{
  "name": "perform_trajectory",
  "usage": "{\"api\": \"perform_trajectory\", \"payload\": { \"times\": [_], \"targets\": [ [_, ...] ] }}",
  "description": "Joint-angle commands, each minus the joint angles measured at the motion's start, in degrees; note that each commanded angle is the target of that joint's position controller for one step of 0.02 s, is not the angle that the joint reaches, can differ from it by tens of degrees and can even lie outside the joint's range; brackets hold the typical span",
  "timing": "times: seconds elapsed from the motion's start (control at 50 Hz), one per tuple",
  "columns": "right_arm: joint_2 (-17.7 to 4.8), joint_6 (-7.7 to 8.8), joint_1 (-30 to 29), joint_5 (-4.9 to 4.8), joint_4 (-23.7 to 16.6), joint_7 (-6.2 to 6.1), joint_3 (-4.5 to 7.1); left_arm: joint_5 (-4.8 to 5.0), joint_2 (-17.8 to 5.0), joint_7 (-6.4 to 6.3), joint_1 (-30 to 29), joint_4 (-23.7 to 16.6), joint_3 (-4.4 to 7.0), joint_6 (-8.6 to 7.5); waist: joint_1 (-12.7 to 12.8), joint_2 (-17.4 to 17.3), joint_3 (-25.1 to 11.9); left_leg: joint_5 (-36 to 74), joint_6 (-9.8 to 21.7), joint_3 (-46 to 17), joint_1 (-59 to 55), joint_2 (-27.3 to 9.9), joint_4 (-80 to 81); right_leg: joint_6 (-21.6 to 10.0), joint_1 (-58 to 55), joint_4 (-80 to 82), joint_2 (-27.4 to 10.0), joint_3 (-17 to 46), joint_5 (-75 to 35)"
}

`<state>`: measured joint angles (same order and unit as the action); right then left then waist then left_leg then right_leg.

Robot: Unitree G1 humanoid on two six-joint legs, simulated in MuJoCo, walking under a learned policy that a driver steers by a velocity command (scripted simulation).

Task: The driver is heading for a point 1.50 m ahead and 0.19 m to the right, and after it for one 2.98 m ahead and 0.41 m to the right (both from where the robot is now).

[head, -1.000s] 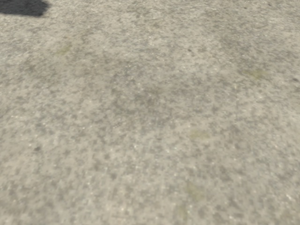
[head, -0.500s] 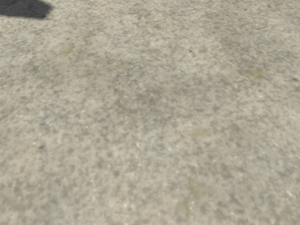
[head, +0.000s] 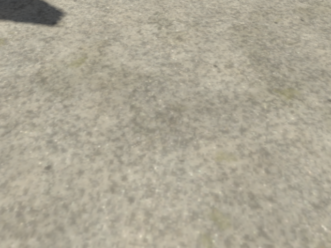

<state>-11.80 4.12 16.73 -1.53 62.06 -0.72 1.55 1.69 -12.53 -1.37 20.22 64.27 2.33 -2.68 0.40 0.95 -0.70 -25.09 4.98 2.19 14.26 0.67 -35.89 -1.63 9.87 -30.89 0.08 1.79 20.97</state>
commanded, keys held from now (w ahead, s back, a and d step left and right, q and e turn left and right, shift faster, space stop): w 0.10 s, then no key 0.84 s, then w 0.06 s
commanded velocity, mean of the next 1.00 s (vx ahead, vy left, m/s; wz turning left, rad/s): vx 0.13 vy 0.00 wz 0.00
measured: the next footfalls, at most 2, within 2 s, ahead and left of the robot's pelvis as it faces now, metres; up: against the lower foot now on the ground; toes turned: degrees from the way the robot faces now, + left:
right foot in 0.40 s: +0.34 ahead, -0.10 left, +0.00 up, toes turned -2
left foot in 0.70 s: +0.23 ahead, +0.13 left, +0.00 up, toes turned +1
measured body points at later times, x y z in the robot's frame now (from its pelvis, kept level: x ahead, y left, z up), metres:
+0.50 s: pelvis +0.16 -0.01 +0.00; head +0.19 -0.01 +0.44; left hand +0.33 +0.23 -0.13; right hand +0.14 -0.26 -0.16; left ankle +0.01 +0.11 -0.67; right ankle +0.26 -0.09 -0.73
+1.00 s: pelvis +0.22 +0.02 +0.00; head +0.24 +0.02 +0.45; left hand +0.28 +0.27 -0.15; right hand +0.24 -0.22 -0.15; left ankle +0.19 +0.13 -0.73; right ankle +0.26 -0.09 -0.73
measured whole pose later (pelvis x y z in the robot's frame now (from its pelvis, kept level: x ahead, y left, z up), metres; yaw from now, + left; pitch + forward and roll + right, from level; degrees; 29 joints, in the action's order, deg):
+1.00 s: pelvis +0.22 +0.02 +0.00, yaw +0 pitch -1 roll +0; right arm -10.8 2.0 15.9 0.0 62.0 -1.9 1.7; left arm 0.2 -12.6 -1.6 10.7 61.5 1.7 -0.8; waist 0.0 0.5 1.7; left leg -18.8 0.6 0.7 10.2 0.0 -29.5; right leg -1.3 16.9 -29.2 0.4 -1.3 12.2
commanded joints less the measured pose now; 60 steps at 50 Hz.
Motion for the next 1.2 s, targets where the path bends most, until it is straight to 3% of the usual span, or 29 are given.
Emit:
{"api": "perform_trajectory", "payload": {
  "times": [0.02,0.04,0.06,0.08,0.1,0.14,0.18,0.26,0.32,0.38,0.4,0.42,0.44,0.46,0.48,0.52,0.6,0.66,0.7,0.72,0.78,0.94,0.98,1.04,1.08,1.1,1.14,1.18,1.2],
  "targets": [
    [-4.3,1.55,8.6,-0.02,0.9,0.21,1.30,0.56,-8.1,0.27,-9.5,-6.3,1.11,-1.11,-6.7,3.6,9.0,4.5,1.6,-2.7,-12.3,-1.4,11.3,-6.3,18.4,9.9,-7.6,11.3,10.3],
    [-9.5,1.72,16.6,0.24,2.9,0.13,2.88,0.43,-4.5,0.45,-11.2,-7.7,0.22,-1.82,-8.9,-9.1,6.1,-0.8,4.8,-18.3,-21.6,-10.1,18.5,-2.3,26.9,-8.4,-0.2,0.3,1.2],
    [-14.7,2.24,22.2,0.48,3.5,0.88,4.01,0.06,-3.6,0.34,-11.7,-10.0,-0.06,-3.15,-9.7,-19.8,3.7,-0.4,11.7,-40.2,-26.9,-22.1,25.8,-0.6,36.1,-24.8,3.3,-2.4,8.3],
    [-10.0,2.94,18.1,1.33,2.5,1.00,2.46,0.57,-5.7,0.63,-11.7,-9.8,0.50,-3.87,-6.6,-10.8,5.7,2.2,12.2,-41.2,-25.4,-23.7,25.2,-1.5,40.5,-35.3,0.1,2.3,8.9],
    [-7.3,3.38,14.3,1.33,0.9,1.20,1.71,1.03,-5.3,1.25,-9.9,-9.1,0.42,-4.23,-4.4,-7.1,7.1,6.6,10.4,-34.6,-24.3,-21.5,24.6,-2.5,42.2,-38.9,-2.1,3.3,3.7],
    [-6.1,2.88,8.9,1.32,-1.1,1.63,0.84,0.05,-6.4,1.44,-9.9,-8.6,1.21,-4.36,-2.0,-4.1,7.5,31.8,6.4,-20.9,-21.6,-17.3,23.3,-2.4,40.4,-36.4,-4.5,1.1,-3.1],
    [-4.1,1.41,9.8,1.97,-1.0,1.07,-0.03,-0.25,-4.9,1.82,-10.7,-9.0,1.41,-3.72,-1.6,-6.2,5.6,47.5,3.7,-11.5,-18.5,-13.1,22.5,-1.1,34.1,-31.3,-4.3,-2.0,-6.0],
    [-7.2,-0.07,9.3,2.41,-1.8,-0.93,-0.26,-0.45,-0.3,1.90,-20.5,-12.9,-0.43,-2.31,-2.6,-6.7,5.5,54.3,2.3,-2.9,-8.5,-7.9,22.5,1.4,20.7,-9.6,-0.2,-6.8,-15.7],
    [-9.3,0.00,9.8,1.67,-1.1,-1.17,0.37,-0.34,-3.1,1.94,-20.5,-13.5,-0.12,-1.51,-1.6,-9.4,3.0,55.9,2.5,-4.3,-8.3,-10.1,20.3,0.5,12.9,-3.7,1.2,-5.6,-20.6],
    [-8.5,0.03,5.4,0.86,-1.9,-1.03,0.54,-1.38,-7.5,1.76,-12.3,-10.8,1.59,-1.62,3.9,-7.9,-0.6,60.6,0.6,-4.9,-12.4,-10.1,10.9,-3.3,4.3,3.9,2.4,-4.4,-25.2],
    [-8.4,0.05,6.7,1.33,-1.7,-0.63,0.54,-1.84,-9.5,1.54,-8.9,-9.8,2.36,-1.80,5.1,-5.3,-3.2,55.9,-1.2,-4.1,-11.1,-7.7,4.4,-4.7,-2.7,6.3,0.5,-2.9,-36.2],
    [-6.8,0.44,9.6,3.00,-2.2,-0.24,-0.02,-2.93,-12.8,1.28,-4.1,-8.9,2.89,-1.58,4.4,1.2,-10.2,35.4,-3.3,-3.1,-1.2,-4.1,-7.1,-8.5,-17.9,-0.2,-8.7,6.1,-61.2],
    [-0.4,-0.03,18.0,2.13,-0.3,-0.06,-1.68,-3.82,-10.8,1.38,-2.0,-8.0,1.86,-1.08,1.5,12.7,-20.2,-8.3,-6.3,-3.1,6.6,1.8,-25.1,-20.1,-27.1,1.3,-22.8,20.9,-71.4],
    [-3.4,-0.53,15.7,1.31,0.3,0.04,-0.82,-2.56,-6.9,2.16,-4.0,-8.2,0.65,-1.07,2.0,7.4,-19.2,-15.3,-7.3,-9.1,6.3,1.4,-31.8,-20.2,-20.2,5.5,-21.2,24.0,-59.9],
    [-5.1,-1.09,11.0,0.43,-1.3,-0.12,-0.13,-1.36,-6.8,2.20,-10.6,-9.3,0.44,-1.20,0.5,5.6,-10.5,-13.7,-7.7,-8.0,10.0,-0.6,-33.1,-17.9,-11.8,8.5,-19.1,19.2,-46.9],
    [-5.7,-2.71,5.7,0.92,-2.2,-1.45,0.71,-1.75,-5.2,1.96,-17.8,-10.8,-0.43,-1.19,-1.6,1.4,-2.6,-8.7,-8.4,-6.5,8.5,-3.4,-27.6,-13.4,2.3,13.8,-14.9,13.3,-29.3],
    [-3.3,-4.42,5.5,1.50,-2.3,-3.02,0.49,-3.29,-7.0,0.76,-18.4,-10.5,0.08,-0.05,-3.1,5.2,-2.5,-4.6,-8.4,-3.7,-0.9,-3.2,-9.0,-11.3,10.7,16.8,-10.5,8.7,-15.1],
    [-3.4,-5.25,5.9,2.17,-1.2,-2.42,0.69,-1.58,-7.3,0.10,-18.9,-10.4,0.22,0.74,-4.5,4.6,-3.0,11.6,-6.4,-1.5,-9.3,-2.1,3.5,-8.5,15.1,17.9,-9.0,7.7,3.3],
    [-5.1,-5.62,3.8,3.52,-2.4,-2.06,0.79,-1.51,-5.7,0.17,-15.9,-8.8,-0.22,1.02,-3.6,2.3,1.7,11.0,-3.7,-4.1,-8.8,-4.6,9.7,-3.1,18.8,17.7,-6.3,6.0,13.9],
    [-8.4,-5.39,2.4,2.93,-2.5,-2.11,1.46,-1.65,-6.4,-0.05,-14.5,-8.9,0.25,1.46,-1.2,-2.2,5.1,0.1,-2.0,-5.0,0.3,-5.0,11.8,-1.2,15.0,16.5,-3.2,2.3,11.5],
    [-6.2,-2.99,-1.6,2.44,-2.3,-1.90,1.21,-2.18,-5.0,-0.74,-12.8,-8.0,0.06,1.38,0.5,-7.5,5.2,-3.0,-2.9,-6.2,8.9,-4.9,17.1,-0.7,2.6,9.0,-1.5,0.0,-2.9],
    [-5.2,-1.57,1.3,1.76,-1.4,-1.33,1.07,-1.65,-5.0,-0.36,-10.8,-5.5,0.13,1.22,-0.6,-2.2,0.6,15.0,-3.1,-4.7,1.1,-3.9,13.4,-1.8,0.3,5.4,-2.0,-0.4,-18.7],
    [-6.0,-1.98,3.4,1.30,-0.5,-1.34,1.41,-1.27,-4.5,-0.38,-9.6,-4.4,0.10,1.54,-0.9,-3.3,0.2,2.9,-1.5,-5.3,0.8,-3.8,14.9,-1.8,1.0,2.8,0.3,-2.9,-6.1],
    [-9.8,-1.51,6.0,0.21,-1.1,-1.41,2.76,-0.76,-4.2,0.04,-13.4,-6.0,0.26,0.39,-2.9,-8.3,7.4,-16.0,5.7,-19.0,-2.1,-13.1,22.4,-2.1,15.9,-7.1,2.5,-5.9,5.1],
    [-10.6,-0.03,6.6,0.13,-1.1,-1.40,3.36,-0.33,-3.6,0.88,-15.9,-7.4,0.12,-1.46,-3.2,-9.5,10.9,-9.3,9.5,-27.2,-6.1,-20.2,24.1,-3.4,24.0,-12.4,-0.9,-3.4,3.1],
    [-9.6,0.48,5.9,0.65,-1.4,-1.38,3.15,-0.42,-4.0,1.12,-16.4,-7.8,0.27,-2.08,-2.8,-9.0,11.0,4.7,9.3,-25.9,-8.8,-20.4,21.6,-3.6,26.3,-13.5,-1.7,-2.6,4.7],
    [-8.5,0.04,2.1,0.56,-2.7,-1.31,2.96,-0.45,-3.9,1.49,-13.2,-6.7,0.47,-2.49,-0.1,-7.8,7.4,26.3,5.7,-17.4,-9.5,-16.9,15.6,-3.5,19.2,-5.0,-1.6,-4.1,2.3],
    [-9.0,-0.95,0.3,0.34,-3.2,-1.15,3.04,-1.02,-5.2,1.35,-6.8,-3.8,1.58,-1.69,2.6,-6.3,2.3,33.7,0.8,-9.3,-1.8,-9.9,9.8,-2.9,-0.4,3.1,1.6,-5.4,-15.9],
    [-8.1,-0.90,0.7,1.14,-3.7,-1.32,2.79,-1.34,-8.9,0.95,-3.2,-3.3,2.61,-1.07,3.0,0.4,-0.6,30.7,-2.6,-3.9,2.1,-4.9,1.2,-4.3,-7.1,4.4,-3.9,1.8,-29.6]
  ]
}}
Keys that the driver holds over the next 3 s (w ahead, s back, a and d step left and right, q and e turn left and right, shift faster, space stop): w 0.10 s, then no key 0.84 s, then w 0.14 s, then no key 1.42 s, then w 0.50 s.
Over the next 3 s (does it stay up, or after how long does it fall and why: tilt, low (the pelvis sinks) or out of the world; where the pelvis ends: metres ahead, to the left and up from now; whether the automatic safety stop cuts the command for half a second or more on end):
stays up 0.44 0.08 0.01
